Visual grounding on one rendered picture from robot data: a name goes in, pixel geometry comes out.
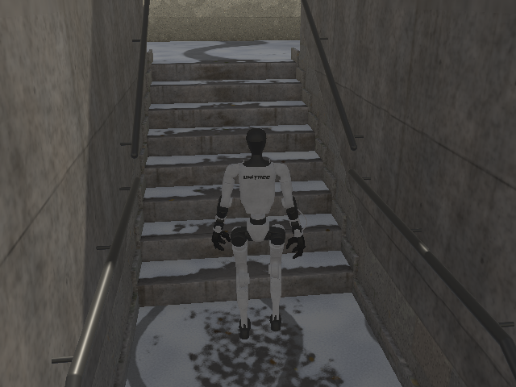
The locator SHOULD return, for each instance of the robot left upper arm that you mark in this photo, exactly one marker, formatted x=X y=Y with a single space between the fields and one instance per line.
x=232 y=170

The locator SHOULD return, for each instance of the robot right forearm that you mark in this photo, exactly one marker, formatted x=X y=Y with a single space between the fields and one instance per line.
x=294 y=220

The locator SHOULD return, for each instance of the left robot hand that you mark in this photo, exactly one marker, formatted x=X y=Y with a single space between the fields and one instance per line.
x=216 y=239

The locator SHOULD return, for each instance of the robot torso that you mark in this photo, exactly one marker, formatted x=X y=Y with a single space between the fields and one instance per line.
x=257 y=192

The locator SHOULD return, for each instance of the left robot shin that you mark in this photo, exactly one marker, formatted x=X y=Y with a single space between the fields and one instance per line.
x=242 y=300

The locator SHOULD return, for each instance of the robot right upper arm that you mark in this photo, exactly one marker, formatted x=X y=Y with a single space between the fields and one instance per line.
x=286 y=184

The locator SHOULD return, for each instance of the right robot hand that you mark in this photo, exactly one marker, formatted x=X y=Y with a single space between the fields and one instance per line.
x=299 y=247

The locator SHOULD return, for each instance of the robot left forearm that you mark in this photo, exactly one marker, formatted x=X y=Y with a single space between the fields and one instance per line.
x=220 y=217

